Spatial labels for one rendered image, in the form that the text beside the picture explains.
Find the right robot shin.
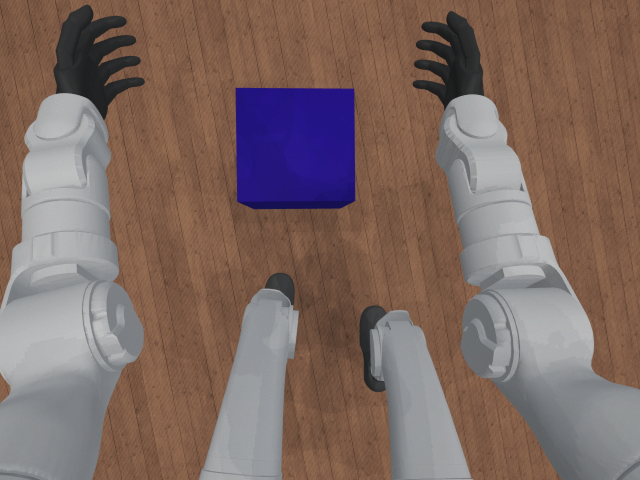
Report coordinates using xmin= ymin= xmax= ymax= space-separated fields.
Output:
xmin=371 ymin=310 xmax=426 ymax=381

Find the robot right forearm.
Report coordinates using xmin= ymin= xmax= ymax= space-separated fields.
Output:
xmin=435 ymin=94 xmax=594 ymax=357

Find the right robot foot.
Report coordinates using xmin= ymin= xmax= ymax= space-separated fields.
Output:
xmin=359 ymin=306 xmax=387 ymax=392

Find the robot left upper arm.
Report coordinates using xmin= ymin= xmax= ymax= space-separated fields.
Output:
xmin=0 ymin=279 xmax=144 ymax=480

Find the robot left hand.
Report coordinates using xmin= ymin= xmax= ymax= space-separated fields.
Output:
xmin=53 ymin=5 xmax=145 ymax=120

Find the robot left forearm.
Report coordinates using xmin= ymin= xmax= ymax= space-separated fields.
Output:
xmin=0 ymin=93 xmax=119 ymax=384

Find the carton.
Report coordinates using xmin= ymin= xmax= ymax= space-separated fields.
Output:
xmin=236 ymin=88 xmax=355 ymax=209

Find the robot right hand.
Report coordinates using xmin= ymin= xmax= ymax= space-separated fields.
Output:
xmin=413 ymin=11 xmax=484 ymax=111

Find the robot right upper arm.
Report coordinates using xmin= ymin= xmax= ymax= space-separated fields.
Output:
xmin=460 ymin=287 xmax=640 ymax=480

